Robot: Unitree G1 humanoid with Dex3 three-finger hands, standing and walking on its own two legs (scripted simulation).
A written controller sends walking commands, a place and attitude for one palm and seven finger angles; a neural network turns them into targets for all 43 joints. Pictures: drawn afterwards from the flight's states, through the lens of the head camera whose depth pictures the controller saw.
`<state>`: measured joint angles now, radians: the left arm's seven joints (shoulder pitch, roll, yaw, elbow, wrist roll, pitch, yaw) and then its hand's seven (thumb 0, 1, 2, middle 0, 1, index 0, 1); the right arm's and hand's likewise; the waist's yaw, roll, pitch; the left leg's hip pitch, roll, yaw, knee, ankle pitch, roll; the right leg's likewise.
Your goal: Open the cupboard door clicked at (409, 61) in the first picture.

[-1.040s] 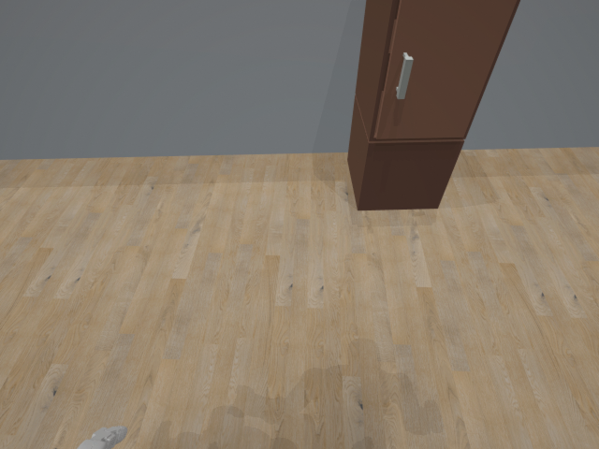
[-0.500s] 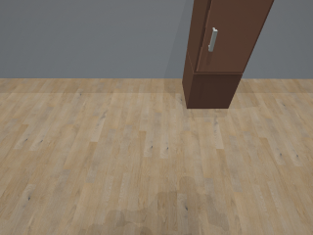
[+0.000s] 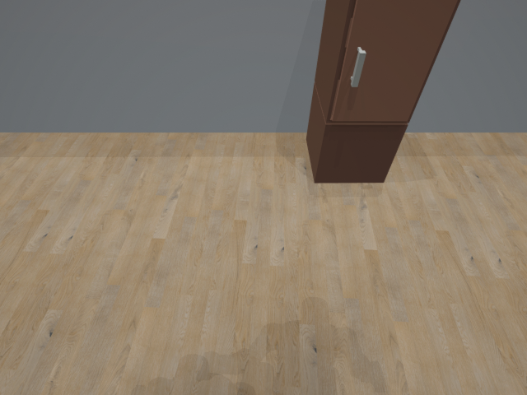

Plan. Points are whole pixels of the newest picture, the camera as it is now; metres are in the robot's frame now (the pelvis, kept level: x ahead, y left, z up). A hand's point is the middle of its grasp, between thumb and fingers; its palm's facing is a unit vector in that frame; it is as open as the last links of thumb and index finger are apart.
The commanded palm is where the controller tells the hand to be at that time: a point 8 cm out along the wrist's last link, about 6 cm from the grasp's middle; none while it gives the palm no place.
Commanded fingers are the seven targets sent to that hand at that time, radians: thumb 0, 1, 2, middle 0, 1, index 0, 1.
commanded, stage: look at it before walking up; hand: left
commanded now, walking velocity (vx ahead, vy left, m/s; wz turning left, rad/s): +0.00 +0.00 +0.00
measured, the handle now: (356, 66) +1.27 -0.30 -0.09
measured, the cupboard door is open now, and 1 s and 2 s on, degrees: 0 0 0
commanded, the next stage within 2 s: walk to a spot facing it in 0.50 s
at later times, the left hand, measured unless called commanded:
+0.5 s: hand out of the picture +0.09 +0.25 -0.15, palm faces -0.03 -0.94 -0.34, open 7.4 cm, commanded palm none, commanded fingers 0.00 0.90 0.90 -0.20 -0.30 -0.20 -0.30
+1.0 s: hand out of the picture +0.07 +0.19 -0.18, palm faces -0.17 -0.95 -0.26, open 7.4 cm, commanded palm none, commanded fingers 0.00 0.90 0.90 -0.20 -0.30 -0.20 -0.30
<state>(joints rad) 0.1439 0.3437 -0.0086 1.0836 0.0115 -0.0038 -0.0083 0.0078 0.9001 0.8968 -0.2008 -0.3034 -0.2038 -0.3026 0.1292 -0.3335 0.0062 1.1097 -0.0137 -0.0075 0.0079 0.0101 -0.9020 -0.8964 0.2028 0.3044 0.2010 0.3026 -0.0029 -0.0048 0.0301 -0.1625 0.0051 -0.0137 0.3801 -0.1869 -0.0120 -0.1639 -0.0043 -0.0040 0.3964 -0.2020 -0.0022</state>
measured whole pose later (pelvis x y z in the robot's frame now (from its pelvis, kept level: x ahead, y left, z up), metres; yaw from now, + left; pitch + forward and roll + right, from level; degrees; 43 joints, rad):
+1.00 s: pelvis -0.01 -0.02 -0.02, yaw -11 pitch -1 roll +2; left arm 0.22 0.25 0.03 0.96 0.02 0.07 -0.02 0.01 0.90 0.90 -0.20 -0.30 -0.20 -0.30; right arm 0.15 -0.23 -0.03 0.99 -0.02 0.03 -0.01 0.01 -0.90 -0.90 0.20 0.30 0.20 0.30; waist 0.02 -0.03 0.10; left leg -0.25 0.08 0.16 0.60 -0.32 -0.03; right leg -0.38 0.03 0.04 0.80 -0.41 0.00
